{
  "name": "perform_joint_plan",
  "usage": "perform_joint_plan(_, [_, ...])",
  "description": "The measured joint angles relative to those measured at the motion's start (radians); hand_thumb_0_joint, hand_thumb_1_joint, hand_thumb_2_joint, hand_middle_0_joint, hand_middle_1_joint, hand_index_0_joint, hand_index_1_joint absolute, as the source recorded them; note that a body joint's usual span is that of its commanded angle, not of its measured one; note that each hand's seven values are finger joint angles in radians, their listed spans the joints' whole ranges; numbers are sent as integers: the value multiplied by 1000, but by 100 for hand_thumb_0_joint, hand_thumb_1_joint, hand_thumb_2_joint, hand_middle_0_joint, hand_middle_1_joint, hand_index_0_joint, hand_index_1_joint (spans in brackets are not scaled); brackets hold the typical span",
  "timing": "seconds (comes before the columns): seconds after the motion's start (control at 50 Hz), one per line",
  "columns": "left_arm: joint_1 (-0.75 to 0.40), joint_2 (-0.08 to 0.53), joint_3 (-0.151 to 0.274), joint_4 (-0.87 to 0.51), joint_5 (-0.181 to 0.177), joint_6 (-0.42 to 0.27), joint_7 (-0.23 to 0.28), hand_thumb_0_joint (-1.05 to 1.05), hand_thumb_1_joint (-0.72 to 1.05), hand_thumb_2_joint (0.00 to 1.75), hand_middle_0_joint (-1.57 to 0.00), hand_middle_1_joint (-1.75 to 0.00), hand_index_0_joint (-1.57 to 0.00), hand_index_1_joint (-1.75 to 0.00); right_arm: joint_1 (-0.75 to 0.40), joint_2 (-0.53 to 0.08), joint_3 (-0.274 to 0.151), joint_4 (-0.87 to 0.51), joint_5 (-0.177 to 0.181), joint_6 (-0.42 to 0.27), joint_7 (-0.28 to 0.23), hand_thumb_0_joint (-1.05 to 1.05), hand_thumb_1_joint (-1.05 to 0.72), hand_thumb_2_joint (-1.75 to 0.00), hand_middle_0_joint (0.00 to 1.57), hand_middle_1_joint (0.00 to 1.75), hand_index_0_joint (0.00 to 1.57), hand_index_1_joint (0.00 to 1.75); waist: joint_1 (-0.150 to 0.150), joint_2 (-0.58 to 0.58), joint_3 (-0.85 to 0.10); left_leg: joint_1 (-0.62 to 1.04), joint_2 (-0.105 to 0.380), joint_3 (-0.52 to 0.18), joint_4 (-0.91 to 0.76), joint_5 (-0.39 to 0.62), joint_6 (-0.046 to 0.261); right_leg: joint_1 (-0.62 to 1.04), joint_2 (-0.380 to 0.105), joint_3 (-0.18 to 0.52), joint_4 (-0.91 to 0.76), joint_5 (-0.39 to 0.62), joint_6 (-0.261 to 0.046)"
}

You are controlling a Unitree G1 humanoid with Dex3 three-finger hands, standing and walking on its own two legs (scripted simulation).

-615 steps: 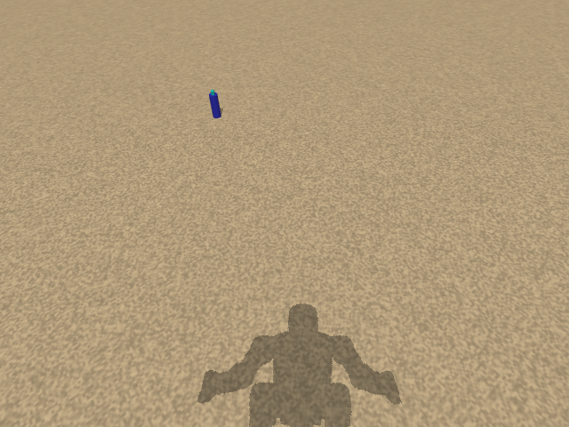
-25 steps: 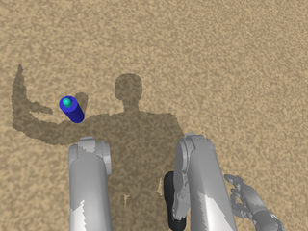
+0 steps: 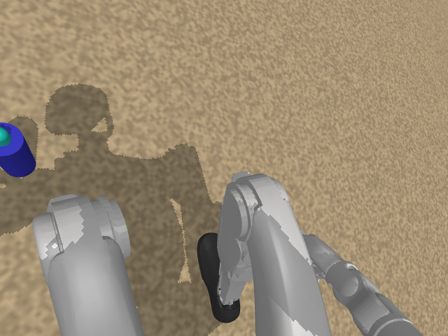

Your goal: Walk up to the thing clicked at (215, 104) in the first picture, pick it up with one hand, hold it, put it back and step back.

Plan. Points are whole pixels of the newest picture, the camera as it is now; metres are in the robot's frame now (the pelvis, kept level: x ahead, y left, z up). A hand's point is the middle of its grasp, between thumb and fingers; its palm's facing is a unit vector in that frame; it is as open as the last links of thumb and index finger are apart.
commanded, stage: close in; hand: left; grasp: from the side
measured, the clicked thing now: (10, 150) +0.42 +0.27 -0.19
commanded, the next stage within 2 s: rest palm in 0.42 s
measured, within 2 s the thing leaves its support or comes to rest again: leaves its support in 1.70 s
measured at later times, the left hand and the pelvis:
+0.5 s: hand out of the picture +0.39 +0.28 -0.17, palm faces +0.25 -0.97 +0.02, open 17.0 cm; pelvis -0.01 +0.01 -0.01, yaw -2 degrees
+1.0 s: hand (11, 153) +0.41 +0.27 -0.18, palm faces +0.29 -0.96 -0.01, open 11.2 cm; pelvis -0.01 +0.01 -0.01, yaw -3 degrees
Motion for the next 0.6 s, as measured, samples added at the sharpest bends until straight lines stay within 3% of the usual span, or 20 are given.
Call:
perform_joint_plan(0.14, [21,-35,-2,-13,24,-75,133,-1,-53,3,-7,-7,-6,-8,-14,-6,34,-31,-41,21,22,0,-93,-90,21,30,21,31,-5,-28,36,15,-5,-31,23,6,1,27,8,-24,-2,16,-6])
perform_joint_plan(0.22, [29,-46,-44,-14,39,-106,201,-1,-50,3,-6,-7,-6,-7,-13,-11,40,-32,-60,36,35,0,-93,-90,21,30,21,31,0,-33,47,18,-8,-38,27,16,5,36,10,-29,-4,23,-6])
perform_joint_plan(0.36, [37,-47,-118,12,57,-145,282,-1,-46,4,-5,-5,-5,-5,-12,-15,58,-29,-79,50,56,0,-93,-90,21,30,21,30,-9,-34,56,21,-7,-45,33,25,16,48,16,-35,-10,35,0])
perform_joint_plan(0.6, [27,-43,-144,60,97,-210,409,-1,-38,10,-5,-5,-4,-6,-5,-7,101,-46,-106,65,76,0,-91,-90,21,30,21,30,-29,-55,85,36,-4,-74,48,17,16,66,29,-55,-19,44,3])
